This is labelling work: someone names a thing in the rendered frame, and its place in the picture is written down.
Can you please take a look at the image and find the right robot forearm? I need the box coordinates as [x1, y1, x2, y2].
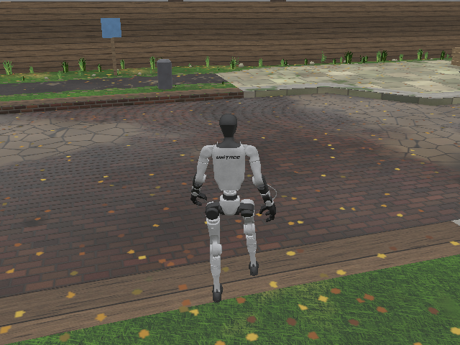
[257, 174, 274, 206]

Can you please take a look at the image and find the robot head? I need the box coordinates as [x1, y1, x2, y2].
[216, 114, 241, 148]

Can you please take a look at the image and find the right robot hand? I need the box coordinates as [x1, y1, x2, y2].
[259, 203, 276, 222]

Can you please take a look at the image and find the robot left shin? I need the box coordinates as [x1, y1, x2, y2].
[210, 244, 221, 292]

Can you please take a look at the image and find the right robot upper arm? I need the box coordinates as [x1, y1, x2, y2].
[244, 144, 264, 185]

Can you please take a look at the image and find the left robot hand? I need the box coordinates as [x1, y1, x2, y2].
[190, 193, 207, 206]

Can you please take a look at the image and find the left robot upper arm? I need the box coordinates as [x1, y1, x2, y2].
[195, 145, 214, 183]

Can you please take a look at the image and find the left robot forearm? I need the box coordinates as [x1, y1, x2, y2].
[191, 172, 202, 196]

